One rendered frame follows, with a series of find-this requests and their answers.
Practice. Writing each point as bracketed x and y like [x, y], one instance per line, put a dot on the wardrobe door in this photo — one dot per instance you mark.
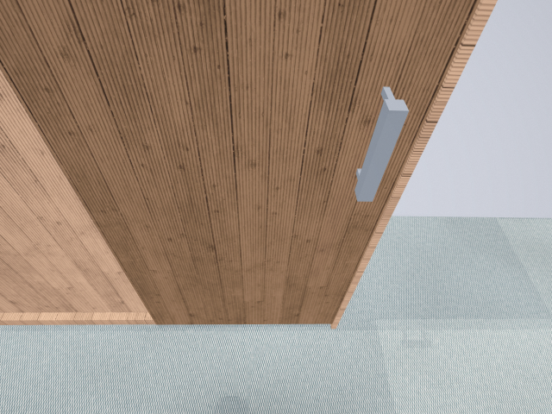
[53, 258]
[215, 143]

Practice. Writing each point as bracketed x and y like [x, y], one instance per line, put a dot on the handle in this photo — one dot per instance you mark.
[388, 127]

